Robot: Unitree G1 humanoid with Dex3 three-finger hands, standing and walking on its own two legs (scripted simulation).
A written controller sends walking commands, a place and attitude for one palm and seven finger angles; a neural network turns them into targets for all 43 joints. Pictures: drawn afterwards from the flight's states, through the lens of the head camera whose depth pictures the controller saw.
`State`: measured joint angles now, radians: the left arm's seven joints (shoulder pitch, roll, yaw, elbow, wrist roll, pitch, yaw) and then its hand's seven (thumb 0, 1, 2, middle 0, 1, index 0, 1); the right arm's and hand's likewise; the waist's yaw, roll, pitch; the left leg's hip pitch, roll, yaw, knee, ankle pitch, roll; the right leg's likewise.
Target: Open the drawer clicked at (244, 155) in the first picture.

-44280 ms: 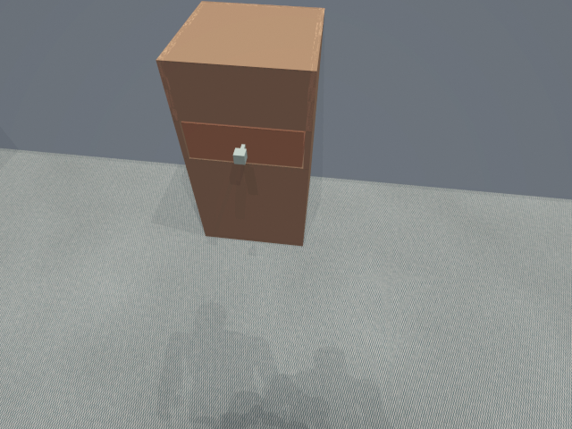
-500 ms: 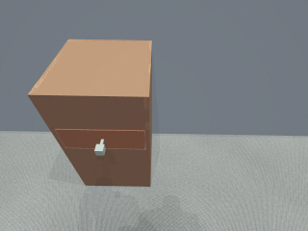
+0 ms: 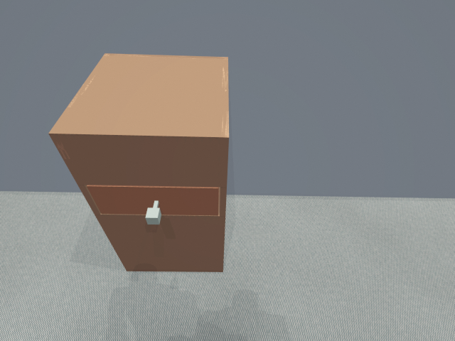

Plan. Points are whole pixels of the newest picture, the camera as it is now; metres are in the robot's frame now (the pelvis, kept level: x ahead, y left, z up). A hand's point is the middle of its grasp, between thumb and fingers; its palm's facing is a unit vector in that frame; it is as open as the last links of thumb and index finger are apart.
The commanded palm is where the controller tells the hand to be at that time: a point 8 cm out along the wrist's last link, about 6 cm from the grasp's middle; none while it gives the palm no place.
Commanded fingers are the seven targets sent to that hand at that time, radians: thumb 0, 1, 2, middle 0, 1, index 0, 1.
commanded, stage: look again from close up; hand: left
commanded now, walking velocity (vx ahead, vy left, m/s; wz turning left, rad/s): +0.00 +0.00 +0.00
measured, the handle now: (154, 211) +0.52 +0.25 -0.23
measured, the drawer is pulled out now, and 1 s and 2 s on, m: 0.00 0.00 0.00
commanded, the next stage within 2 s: raise the hand with hooked fingers in 0.16 s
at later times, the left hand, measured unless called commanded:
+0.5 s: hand (98, 311) +0.18 +0.23 -0.02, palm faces +0.04 -0.61 -0.80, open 7.7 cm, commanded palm +0.10 +0.26 -0.03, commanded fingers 0.00 0.60 0.77 -0.22 -0.50 -0.22 -0.50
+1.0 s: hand (81, 284) +0.21 +0.27 -0.02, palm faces +0.12 -0.18 -0.98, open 10.5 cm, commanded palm +0.17 +0.27 +0.04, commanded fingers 0.00 0.01 0.52 -0.26 -0.87 -0.26 -0.87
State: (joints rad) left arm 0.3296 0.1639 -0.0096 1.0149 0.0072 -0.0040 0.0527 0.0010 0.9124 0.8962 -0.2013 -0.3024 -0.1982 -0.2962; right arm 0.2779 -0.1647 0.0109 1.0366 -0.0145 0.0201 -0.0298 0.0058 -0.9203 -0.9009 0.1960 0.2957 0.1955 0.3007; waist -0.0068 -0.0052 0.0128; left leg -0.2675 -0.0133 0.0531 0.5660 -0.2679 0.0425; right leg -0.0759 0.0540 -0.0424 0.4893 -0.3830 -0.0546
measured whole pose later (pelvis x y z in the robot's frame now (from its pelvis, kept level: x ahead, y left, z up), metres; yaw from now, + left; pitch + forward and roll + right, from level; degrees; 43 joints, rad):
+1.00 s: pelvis -0.02 +0.05 -0.03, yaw +1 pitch +4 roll -2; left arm 0.21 0.29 -0.18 0.04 0.99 0.17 0.39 0.00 0.23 0.61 -0.27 -0.73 -0.27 -0.73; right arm 0.08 -0.19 0.05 0.53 -0.02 0.16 0.00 0.01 -0.91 -0.90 0.20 0.30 0.20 0.30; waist 0.08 0.07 -0.11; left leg -0.57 -0.12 0.01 0.85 -0.36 0.12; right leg -0.50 0.10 0.03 0.84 -0.41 -0.03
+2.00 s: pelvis +0.02 +0.03 +0.00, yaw +0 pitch +3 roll +0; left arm -0.06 0.47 -0.09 0.06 0.92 0.04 0.06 0.00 -0.48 0.30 -0.32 -1.20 -0.32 -1.20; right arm 0.15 -0.26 0.02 0.59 0.01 0.19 -0.02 0.01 -0.91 -0.90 0.20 0.30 0.20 0.30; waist 0.05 0.07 -0.03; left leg -0.32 -0.11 -0.01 0.53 -0.26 0.09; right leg -0.27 0.10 0.05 0.53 -0.31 -0.07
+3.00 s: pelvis +0.03 +0.03 -0.04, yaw -1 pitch +16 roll -1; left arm -0.26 0.36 -0.08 0.55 1.08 -0.04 0.41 0.00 -0.48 0.30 -0.32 -1.20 -0.32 -1.20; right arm 0.23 -0.25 -0.05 0.63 -0.01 0.18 -0.02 0.01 -0.91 -0.90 0.20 0.30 0.20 0.30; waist 0.00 0.05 -0.18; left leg -0.71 -0.09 0.01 0.85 -0.41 0.09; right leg -0.65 0.13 0.03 0.83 -0.45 -0.07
